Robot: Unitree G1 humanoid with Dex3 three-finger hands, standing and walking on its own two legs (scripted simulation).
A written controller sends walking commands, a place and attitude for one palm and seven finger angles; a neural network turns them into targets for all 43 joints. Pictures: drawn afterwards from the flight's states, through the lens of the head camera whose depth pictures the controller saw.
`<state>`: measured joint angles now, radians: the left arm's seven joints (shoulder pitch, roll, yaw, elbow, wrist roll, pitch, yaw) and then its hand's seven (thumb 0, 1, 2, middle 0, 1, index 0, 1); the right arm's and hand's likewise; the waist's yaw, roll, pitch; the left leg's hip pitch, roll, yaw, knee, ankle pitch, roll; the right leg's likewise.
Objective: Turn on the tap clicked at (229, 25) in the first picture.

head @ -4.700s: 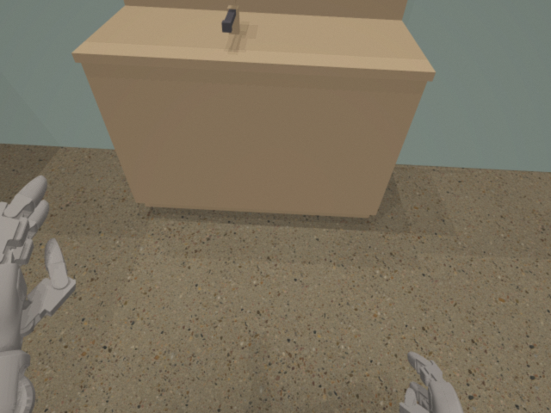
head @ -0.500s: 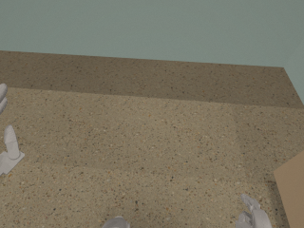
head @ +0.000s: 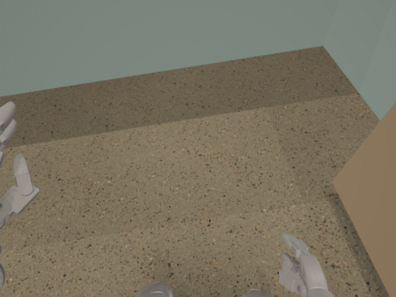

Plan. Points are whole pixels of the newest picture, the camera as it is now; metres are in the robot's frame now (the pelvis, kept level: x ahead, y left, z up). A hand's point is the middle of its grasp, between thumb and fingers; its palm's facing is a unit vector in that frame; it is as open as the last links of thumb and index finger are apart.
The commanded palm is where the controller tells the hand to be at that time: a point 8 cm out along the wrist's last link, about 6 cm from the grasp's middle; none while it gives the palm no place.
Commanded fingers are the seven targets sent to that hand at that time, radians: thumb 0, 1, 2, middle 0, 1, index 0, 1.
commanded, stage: turn to face it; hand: left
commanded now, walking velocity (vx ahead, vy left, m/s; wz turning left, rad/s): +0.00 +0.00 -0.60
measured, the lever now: out of the picture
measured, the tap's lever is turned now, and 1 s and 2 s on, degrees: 0 0 0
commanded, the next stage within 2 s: none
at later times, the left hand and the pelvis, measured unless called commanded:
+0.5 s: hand (99, 198) +0.21 +0.13 +0.21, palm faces +0.19 -0.87 -0.46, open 7.4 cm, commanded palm +0.18 +0.18 +0.20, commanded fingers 0.00 0.90 0.90 -0.20 -0.30 -0.20 -0.30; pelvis -0.05 -0.04 +0.02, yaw -16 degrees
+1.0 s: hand (203, 248) +0.17 +0.00 +0.19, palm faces -0.12 -0.86 -0.49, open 7.4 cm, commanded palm +0.13 +0.07 +0.20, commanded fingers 0.00 0.90 0.90 -0.20 -0.30 -0.20 -0.30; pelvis -0.16 -0.07 +0.00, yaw -35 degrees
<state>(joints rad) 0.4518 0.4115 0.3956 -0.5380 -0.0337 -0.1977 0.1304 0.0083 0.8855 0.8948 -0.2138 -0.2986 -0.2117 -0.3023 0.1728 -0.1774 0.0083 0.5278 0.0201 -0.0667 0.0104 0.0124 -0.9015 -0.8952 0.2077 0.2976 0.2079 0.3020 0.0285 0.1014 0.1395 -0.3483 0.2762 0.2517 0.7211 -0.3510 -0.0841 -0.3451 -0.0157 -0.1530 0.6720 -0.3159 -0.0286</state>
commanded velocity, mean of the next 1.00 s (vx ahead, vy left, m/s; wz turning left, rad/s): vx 0.00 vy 0.00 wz -0.60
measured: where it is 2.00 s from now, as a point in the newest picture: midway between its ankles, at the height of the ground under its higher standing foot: outside the picture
